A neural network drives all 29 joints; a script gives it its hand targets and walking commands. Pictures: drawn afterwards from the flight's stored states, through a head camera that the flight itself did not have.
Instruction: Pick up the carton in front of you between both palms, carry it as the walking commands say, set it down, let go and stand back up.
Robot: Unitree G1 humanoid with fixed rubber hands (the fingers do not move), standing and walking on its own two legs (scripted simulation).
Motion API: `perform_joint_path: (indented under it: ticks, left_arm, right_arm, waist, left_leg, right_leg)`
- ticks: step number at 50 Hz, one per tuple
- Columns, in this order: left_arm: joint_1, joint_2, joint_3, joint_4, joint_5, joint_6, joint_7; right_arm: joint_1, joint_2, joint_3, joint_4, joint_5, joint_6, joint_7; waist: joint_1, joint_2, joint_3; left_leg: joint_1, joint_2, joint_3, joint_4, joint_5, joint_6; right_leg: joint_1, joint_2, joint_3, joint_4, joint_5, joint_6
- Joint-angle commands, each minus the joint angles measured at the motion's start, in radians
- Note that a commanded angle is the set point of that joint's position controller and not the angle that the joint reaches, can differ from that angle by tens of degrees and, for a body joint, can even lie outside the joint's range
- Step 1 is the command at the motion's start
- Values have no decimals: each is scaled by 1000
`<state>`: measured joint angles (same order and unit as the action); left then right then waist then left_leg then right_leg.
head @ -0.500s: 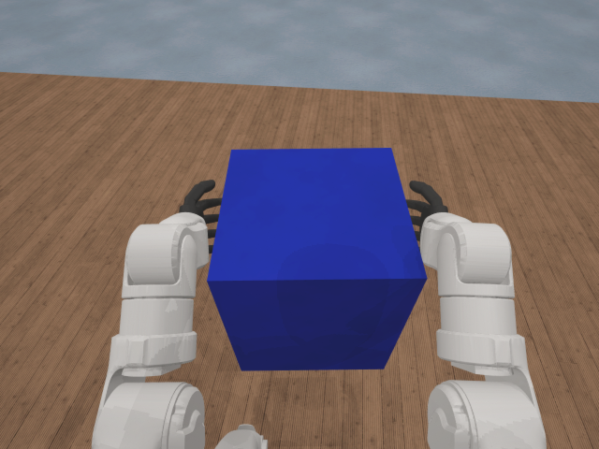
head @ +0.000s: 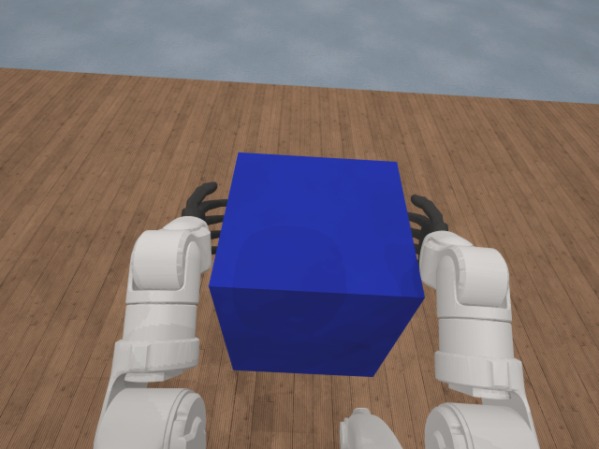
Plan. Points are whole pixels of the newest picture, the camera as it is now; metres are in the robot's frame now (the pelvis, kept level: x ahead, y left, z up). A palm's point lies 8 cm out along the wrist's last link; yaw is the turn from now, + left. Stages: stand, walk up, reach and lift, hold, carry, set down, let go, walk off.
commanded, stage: carry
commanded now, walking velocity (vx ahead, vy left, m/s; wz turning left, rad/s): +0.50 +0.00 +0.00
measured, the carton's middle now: (310, 272) +0.36 -0.01 +0.02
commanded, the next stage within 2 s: none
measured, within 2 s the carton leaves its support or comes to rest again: neither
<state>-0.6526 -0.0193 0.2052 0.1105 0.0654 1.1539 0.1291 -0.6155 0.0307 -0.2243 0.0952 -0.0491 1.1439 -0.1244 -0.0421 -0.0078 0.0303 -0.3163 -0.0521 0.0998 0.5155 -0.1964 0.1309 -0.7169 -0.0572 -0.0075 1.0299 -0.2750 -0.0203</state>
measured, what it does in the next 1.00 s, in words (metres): goes down: right foot 0.03 m lower, then left foot 0.03 m lower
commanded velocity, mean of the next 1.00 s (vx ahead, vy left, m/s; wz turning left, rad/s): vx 0.50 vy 0.00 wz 0.00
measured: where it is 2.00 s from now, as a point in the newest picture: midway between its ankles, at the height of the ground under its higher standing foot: (292, 215)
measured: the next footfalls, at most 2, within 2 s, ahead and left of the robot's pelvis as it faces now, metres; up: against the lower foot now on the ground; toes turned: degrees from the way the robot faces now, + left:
right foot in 0.26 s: +0.35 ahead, -0.08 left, -0.03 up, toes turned -2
left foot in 0.80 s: +0.68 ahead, +0.04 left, -0.06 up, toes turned +3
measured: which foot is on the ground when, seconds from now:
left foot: down 0.00-0.24, up 0.26-0.78, down 0.80-1.00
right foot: up 0.00-0.24, down 0.26-0.82, up 0.84-1.00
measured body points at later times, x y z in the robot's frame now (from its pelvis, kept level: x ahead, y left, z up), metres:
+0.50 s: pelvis +0.31 -0.05 -0.03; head +0.34 -0.06 +0.41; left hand +0.67 +0.13 +0.07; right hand +0.69 -0.17 +0.06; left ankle +0.34 +0.11 -0.69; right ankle +0.31 -0.08 -0.77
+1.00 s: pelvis +0.62 +0.00 -0.07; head +0.66 +0.01 +0.38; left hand +1.00 +0.14 +0.01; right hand +0.98 -0.16 +0.01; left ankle +0.65 +0.04 -0.80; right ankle +0.59 -0.14 -0.72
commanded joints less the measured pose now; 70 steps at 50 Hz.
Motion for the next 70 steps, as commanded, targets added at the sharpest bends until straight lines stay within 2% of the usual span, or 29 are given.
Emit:
perform_joint_path:
  ticks: [1,8,11,12,13,14,15,16,18,21,26,35,37,39,40,41,42,43,45,46,48,54,62,64,66,67,68,69,70]
  left_arm:
    - [-625,-1093,-661,-105,-375,-28,-189]
    - [-607,-966,-631,-88,-348,25,-196]
    - [-585,-933,-576,-8,-333,49,-210]
    - [-591,-929,-557,11,-328,53,-216]
    - [-586,-920,-533,37,-326,57,-224]
    - [-621,-891,-502,72,-318,60,-226]
    - [-600,-926,-503,105,-334,57,-231]
    - [-642,-978,-514,74,-363,48,-240]
    - [-798,-1068,-562,-15,-435,39,-253]
    - [-836,-1128,-593,-64,-488,32,-256]
    - [-773,-1115,-610,-84,-489,24,-260]
    - [-654,-1050,-597,-1,-442,29,-266]
    - [-650,-1065,-590,44,-441,20,-274]
    - [-671,-1088,-595,83,-449,9,-283]
    - [-685,-1095,-594,98,-445,0,-287]
    - [-681,-1106,-595,119,-437,-5,-289]
    - [-712,-1143,-578,142,-441,-1,-286]
    - [-728,-1131,-589,106,-441,-8,-279]
    - [-817,-1160,-606,4,-460,-26,-256]
    - [-804,-1160,-604,-25,-453,-30,-241]
    - [-737,-1149,-605,-46,-433,-32,-217]
    - [-607,-1115,-643,-70,-385,-42,-191]
    - [-604,-983,-647,-103,-363,7,-187]
    - [-599,-951,-617,-66,-351,28,-197]
    - [-586,-932,-579,-16,-339,42,-206]
    - [-592,-924,-559,2,-333,46,-213]
    - [-599,-909,-532,35,-331,52,-218]
    - [-610,-890,-507,72,-328,52,-220]
    - [-606,-940,-516,82,-351,50,-228]
  right_arm:
    - [-755,1087,702,-157,461,-13,253]
    - [-700,990,689,-107,443,22,243]
    - [-727,990,665,-36,435,36,246]
    - [-740,992,657,-11,435,39,247]
    - [-760,989,648,4,432,42,247]
    - [-781,1027,636,44,437,53,243]
    - [-791,1018,620,38,432,54,237]
    - [-841,1037,617,8,432,50,231]
    - [-885,1075,601,-30,422,40,215]
    - [-823,1092,593,-39,397,34,189]
    - [-750,1081,614,-50,364,22,172]
    - [-695,1025,628,-4,336,41,185]
    - [-686,1021,604,34,322,39,196]
    - [-661,1010,569,84,301,30,206]
    - [-648,1003,549,105,293,24,214]
    - [-631,994,529,136,289,20,223]
    - [-646,961,509,148,281,11,224]
    - [-630,1012,525,157,308,3,230]
    - [-777,1098,581,30,388,-15,242]
    - [-830,1132,613,-20,425,-19,243]
    - [-843,1151,646,-72,465,-24,240]
    - [-734,1115,683,-113,462,-29,245]
    - [-683,995,683,-115,444,10,239]
    - [-686,982,671,-73,436,21,239]
    - [-714,983,657,-28,434,32,242]
    - [-734,981,650,-7,433,35,243]
    - [-758,990,645,12,432,41,244]
    - [-771,1010,623,41,436,52,237]
    - [-796,1009,619,20,431,51,231]
  waist:
    - [-21,107,-499]
    - [-56,110,-401]
    - [22,108,-424]
    - [65,73,-470]
    - [73,-45,-535]
    - [93,-260,-614]
    - [111,-261,-649]
    - [108,-187,-570]
    - [77,-38,-474]
    - [57,-63,-483]
    - [91,-74,-500]
    - [153,-101,-402]
    - [131,-120,-392]
    - [47,-113,-447]
    - [6,-56,-496]
    - [25,113,-551]
    - [-17,319,-646]
    - [-29,241,-643]
    - [-6,69,-519]
    - [14,49,-496]
    - [30,70,-502]
    - [-13,106,-519]
    - [-58,113,-420]
    - [-36,128,-400]
    - [44,109,-452]
    - [80,46,-501]
    - [58,-126,-565]
    - [112,-309,-649]
    - [103,-226,-631]
  left_leg:
    - [496,242,-247,-65,679,60]
    - [488,175,-163,5,661,32]
    - [364,159,-99,206,719,-21]
    - [248,133,-66,368,584,-45]
    - [18,92,-59,569,136,-59]
    - [-323,-38,-82,855,-437,-108]
    - [-451,-25,-133,970,-418,-86]
    - [-476,21,-145,940,-347,-66]
    - [-418,71,-138,797,-223,-76]
    - [-343,91,-115,673,-168,-97]
    - [-497,106,-82,529,-30,-119]
    - [-403,12,33,22,302,-73]
    - [-235,4,36,-84,361,-39]
    - [43,4,53,-150,393,-24]
    - [267,89,-29,-111,429,-24]
    - [493,302,-276,62,772,-20]
    - [738,492,-637,37,643,202]
    - [682,447,-691,-34,304,217]
    - [451,348,-545,-103,152,136]
    - [369,333,-491,-126,169,116]
    - [283,302,-406,-151,191,97]
    - [465,253,-264,-69,670,60]
    - [511,159,-158,2,713,26]
    - [440,161,-134,63,703,10]
    - [334,144,-75,278,708,-36]
    - [166,115,-66,463,445,-54]
    - [-96,41,-57,633,-204,-69]
    - [-378,-58,-97,932,-443,-110]
    - [-440,-6,-144,950,-384,-75]
  right_leg:
    - [-106,13,-36,-89,128,0]
    - [63,82,-101,-519,420,-54]
    - [397,108,-138,-635,452,-87]
    - [597,68,-108,-639,490,-85]
    - [830,-112,86,-501,709,-86]
    - [1113,-365,475,-438,802,-273]
    - [1117,-360,619,-525,415,-343]
    - [988,-284,562,-582,230,-296]
    - [772,-215,417,-636,225,-221]
    - [674,-179,306,-671,265,-189]
    - [837,-160,204,-602,644,-168]
    - [934,-46,69,-530,812,-121]
    - [875,-50,49,-480,821,-100]
    - [786,-39,-4,-272,835,-59]
    - [617,-12,-20,-83,599,-40]
    - [362,56,-36,84,-21,-31]
    - [37,172,25,392,-359,26]
    - [-31,122,62,432,-309,-17]
    - [-32,60,51,331,-183,-37]
    - [-2,37,47,268,-148,-31]
    - [68,23,27,175,-112,-17]
    - [-95,6,-26,-17,57,12]
    - [18,92,-111,-480,389,-38]
    - [180,100,-116,-582,456,-68]
    - [471,103,-135,-659,490,-82]
    - [690,8,-42,-613,579,-82]
    - [928,-222,220,-421,940,-116]
    - [1130,-370,553,-475,690,-319]
    - [1055,-319,590,-548,351,-312]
